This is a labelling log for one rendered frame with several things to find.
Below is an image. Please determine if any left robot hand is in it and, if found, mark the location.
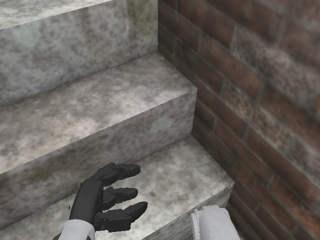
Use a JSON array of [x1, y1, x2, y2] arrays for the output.
[[68, 162, 148, 233]]

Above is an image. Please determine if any right robot thigh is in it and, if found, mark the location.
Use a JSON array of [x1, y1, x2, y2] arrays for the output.
[[190, 205, 241, 240]]

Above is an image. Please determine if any robot left forearm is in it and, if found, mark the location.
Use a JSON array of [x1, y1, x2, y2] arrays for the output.
[[53, 219, 95, 240]]

